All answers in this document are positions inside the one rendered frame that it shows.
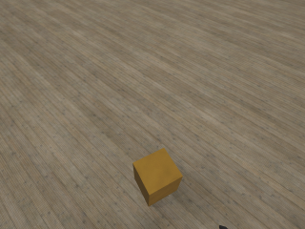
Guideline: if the carton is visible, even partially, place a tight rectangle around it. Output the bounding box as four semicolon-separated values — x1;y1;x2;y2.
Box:
132;148;183;207

